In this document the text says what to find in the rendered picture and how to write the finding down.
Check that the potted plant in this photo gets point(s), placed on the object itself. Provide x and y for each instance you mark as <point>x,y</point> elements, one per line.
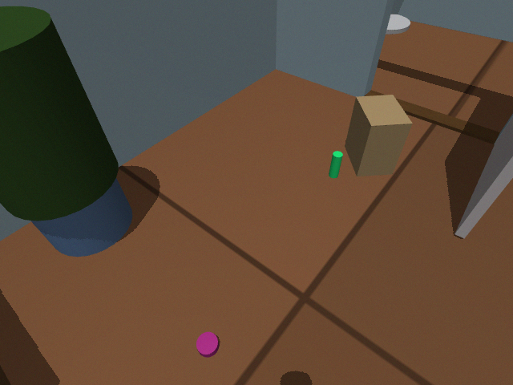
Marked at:
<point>57,168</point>

